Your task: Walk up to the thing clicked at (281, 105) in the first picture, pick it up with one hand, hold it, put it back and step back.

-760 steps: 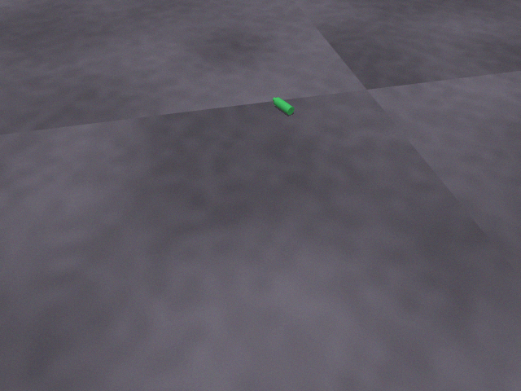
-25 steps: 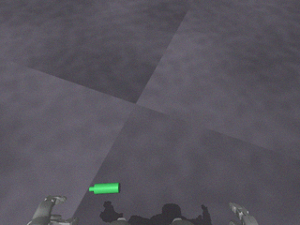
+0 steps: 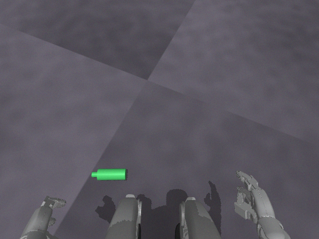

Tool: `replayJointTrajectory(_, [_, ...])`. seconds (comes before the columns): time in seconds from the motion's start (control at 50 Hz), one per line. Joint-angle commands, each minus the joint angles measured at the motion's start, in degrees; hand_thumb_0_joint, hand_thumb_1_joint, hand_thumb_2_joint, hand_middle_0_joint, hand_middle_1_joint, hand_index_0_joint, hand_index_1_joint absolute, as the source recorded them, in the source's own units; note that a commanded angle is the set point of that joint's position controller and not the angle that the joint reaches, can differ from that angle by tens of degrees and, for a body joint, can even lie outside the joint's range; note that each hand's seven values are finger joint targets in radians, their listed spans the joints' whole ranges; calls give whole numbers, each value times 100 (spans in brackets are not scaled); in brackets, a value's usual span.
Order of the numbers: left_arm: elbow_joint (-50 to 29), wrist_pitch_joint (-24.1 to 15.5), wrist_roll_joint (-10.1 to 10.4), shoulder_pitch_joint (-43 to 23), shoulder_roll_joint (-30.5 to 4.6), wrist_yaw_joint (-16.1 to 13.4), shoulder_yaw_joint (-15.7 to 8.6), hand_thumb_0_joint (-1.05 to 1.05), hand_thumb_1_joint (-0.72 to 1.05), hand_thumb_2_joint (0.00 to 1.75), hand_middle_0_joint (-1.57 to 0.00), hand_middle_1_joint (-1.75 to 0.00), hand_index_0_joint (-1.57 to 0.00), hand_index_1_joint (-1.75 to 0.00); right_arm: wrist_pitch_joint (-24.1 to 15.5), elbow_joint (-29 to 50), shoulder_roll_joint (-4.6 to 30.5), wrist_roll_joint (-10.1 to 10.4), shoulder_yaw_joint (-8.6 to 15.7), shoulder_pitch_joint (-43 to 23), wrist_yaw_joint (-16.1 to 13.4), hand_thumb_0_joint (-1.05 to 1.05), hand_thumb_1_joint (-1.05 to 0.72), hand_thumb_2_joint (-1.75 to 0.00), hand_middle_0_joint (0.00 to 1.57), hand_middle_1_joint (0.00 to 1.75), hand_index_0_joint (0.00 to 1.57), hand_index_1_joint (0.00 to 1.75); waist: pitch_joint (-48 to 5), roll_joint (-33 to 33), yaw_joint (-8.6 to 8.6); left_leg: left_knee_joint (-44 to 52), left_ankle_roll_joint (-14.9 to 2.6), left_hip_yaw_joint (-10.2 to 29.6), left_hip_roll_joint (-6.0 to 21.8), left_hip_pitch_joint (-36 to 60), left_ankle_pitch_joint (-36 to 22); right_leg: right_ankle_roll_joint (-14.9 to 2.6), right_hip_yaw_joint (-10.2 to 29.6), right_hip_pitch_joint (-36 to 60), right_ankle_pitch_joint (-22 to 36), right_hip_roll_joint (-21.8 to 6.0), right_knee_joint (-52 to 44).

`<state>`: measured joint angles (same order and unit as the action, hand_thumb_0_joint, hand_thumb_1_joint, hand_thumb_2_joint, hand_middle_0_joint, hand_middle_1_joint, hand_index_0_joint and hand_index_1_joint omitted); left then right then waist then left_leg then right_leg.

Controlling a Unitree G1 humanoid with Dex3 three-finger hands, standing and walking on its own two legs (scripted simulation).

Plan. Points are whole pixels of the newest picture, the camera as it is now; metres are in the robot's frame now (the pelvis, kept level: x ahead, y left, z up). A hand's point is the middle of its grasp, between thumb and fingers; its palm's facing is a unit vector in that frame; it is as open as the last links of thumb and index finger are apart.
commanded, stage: rise first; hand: left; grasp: from above
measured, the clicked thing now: (109, 174) +0.38 +0.26 -0.61
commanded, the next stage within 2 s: approach in 1.92 s
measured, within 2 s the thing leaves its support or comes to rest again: neither
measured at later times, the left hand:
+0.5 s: hand (79, 194) +0.25 +0.30 -0.34, palm faces -0.46 -0.37 -0.81, open 13.4 cm
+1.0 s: hand (85, 184) +0.30 +0.31 -0.42, palm faces -0.47 -0.14 -0.87, open 14.1 cm
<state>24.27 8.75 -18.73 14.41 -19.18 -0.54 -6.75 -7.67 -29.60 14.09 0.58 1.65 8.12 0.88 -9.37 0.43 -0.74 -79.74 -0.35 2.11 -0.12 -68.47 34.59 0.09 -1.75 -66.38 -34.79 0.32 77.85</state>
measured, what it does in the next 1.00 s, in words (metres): lowers itself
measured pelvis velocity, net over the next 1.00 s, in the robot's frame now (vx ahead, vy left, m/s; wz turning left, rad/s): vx -0.08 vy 0.00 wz -0.09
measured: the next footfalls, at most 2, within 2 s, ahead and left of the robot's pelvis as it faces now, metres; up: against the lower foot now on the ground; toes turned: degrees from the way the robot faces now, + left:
none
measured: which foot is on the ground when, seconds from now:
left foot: down 0.00-1.00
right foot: down 0.00-1.00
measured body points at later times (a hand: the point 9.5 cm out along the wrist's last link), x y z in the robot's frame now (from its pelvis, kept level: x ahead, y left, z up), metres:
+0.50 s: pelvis -0.06 -0.01 -0.20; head +0.15 +0.01 +0.20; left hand +0.27 +0.32 -0.29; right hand +0.10 -0.28 -0.34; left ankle +0.02 +0.11 -0.60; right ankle +0.02 -0.13 -0.60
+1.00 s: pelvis -0.08 +0.00 -0.27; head +0.13 +0.04 +0.13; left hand +0.32 +0.31 -0.37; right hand +0.03 -0.28 -0.39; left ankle +0.02 +0.11 -0.60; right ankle +0.02 -0.13 -0.60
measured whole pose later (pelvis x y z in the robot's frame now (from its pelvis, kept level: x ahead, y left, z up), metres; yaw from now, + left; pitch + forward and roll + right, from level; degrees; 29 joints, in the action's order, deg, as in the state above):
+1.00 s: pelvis -0.08 +0.00 -0.27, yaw -5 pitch +32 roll -7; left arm 66.3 -18.3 -64.6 -33.5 -37.5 -18.4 -8.8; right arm -3.0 -43.7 16.1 -5.1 2.3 5.4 6.6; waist -6.2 -0.6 -4.0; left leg -131.7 -0.4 5.4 -0.3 -125.9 38.1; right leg 0.3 -5.0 -122.0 -38.4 0.7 128.0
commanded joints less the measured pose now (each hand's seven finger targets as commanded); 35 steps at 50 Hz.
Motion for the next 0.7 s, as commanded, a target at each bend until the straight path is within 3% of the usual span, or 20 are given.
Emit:
replayJointTrajectory(0.0, [-266,-512,-492,-814,-1250,-169,-455,0,-53,94,-10,-105,-11,-104,-387,534,942,-9,402,-8,-81,0,-91,-90,20,30,20,30,-1379,343,-191,554,-45,124,-2,546,-844,-180,32,-209,825,71,-253])
replayJointTrajectory(0.08, [139,-1067,-1018,-1450,-1443,-266,-382,0,-46,90,-13,-103,-15,-101,-528,346,1031,-41,430,-66,-23,0,-89,-90,20,30,20,30,-1995,445,-152,-242,-50,33,-53,-37,-955,-181,79,-860,907,90,466])
replayJointTrajectory(0.16, [482,-1580,-1518,-1861,-1918,-468,-584,0,-47,90,-16,-99,-17,-99,-571,109,1160,-57,481,-85,59,0,-92,-91,20,30,20,30,-2615,604,68,-843,-27,72,-55,-399,-1194,-212,55,-1481,1027,105,1181])
replayJointTrajectory(0.2, [860,-1702,-1780,-1999,-1944,-566,-526,0,-48,91,-17,-99,-17,-98,-550,-24,1198,-71,498,-54,101,0,-93,-91,20,30,20,30,-2810,507,50,-1224,-44,33,-64,-631,-1408,-207,11,-1676,1177,124,1449])
replayJointTrajectory(0.26, [1049,-1861,-2065,-2503,-2278,-713,-701,0,-47,90,-19,-96,-20,-96,-497,-211,1256,-97,559,-35,165,0,-95,-91,20,30,20,30,-3116,522,181,-1637,-50,22,-63,-935,-1440,-215,-36,-2047,1149,138,1821])
replayJointTrajectory(0.32, [1163,-1976,-2321,-3001,-2453,-837,-726,0,-45,88,-22,-93,-22,-93,-433,-321,1266,-138,616,53,214,0,-95,-91,20,30,20,30,-3410,280,117,-2063,-112,-62,-92,-1442,-1222,-178,-39,-2042,1078,151,1980])
replayJointTrajectory(0.38, [1438,-2070,-2601,-3426,-2846,-943,-907,0,-41,88,-22,-90,-23,-90,-343,-483,1279,-161,621,160,250,0,-93,-91,20,30,20,30,-3629,164,181,-2428,-161,-133,-100,-1867,-1132,-150,-30,-2054,1047,156,2197])
replayJointTrajectory(0.52, [1850,-2366,-3165,-4457,-3066,-1062,-794,0,-44,92,-19,-91,-18,-91,-152,-744,1333,-225,641,372,263,0,-92,-91,20,30,20,30,-3685,335,67,-2856,-162,-131,-83,-2307,-447,-166,-197,-2745,424,170,2647])
replayJointTrajectory(0.54, [1949,-2424,-3219,-4682,-3107,-1091,-740,0,-42,94,-15,-92,-15,-92,-130,-745,1321,-229,626,363,272,0,-88,-90,20,30,20,30,-3529,287,-37,-2874,-179,-97,-88,-2516,-200,-164,-234,-2874,196,182,2691])
replayJointTrajectory(0.58, [2274,-2533,-3348,-4887,-3139,-1155,-680,0,-45,97,-13,-91,-13,-92,-66,-805,1316,-251,592,314,291,0,-87,-90,20,30,20,30,-3068,310,-61,-2899,-184,-25,-85,-2795,302,-176,-281,-3326,-275,193,2783])
replayJointTrajectory(0.68, [2665,-2766,-3740,-5303,-3328,-1420,-681,0,-50,100,-10,-94,-9,-95,88,-869,1356,-346,533,345,361,0,-89,-90,20,30,20,30,-2941,625,-48,-3037,-164,64,-107,-2914,538,-215,-394,-3815,-474,186,3110])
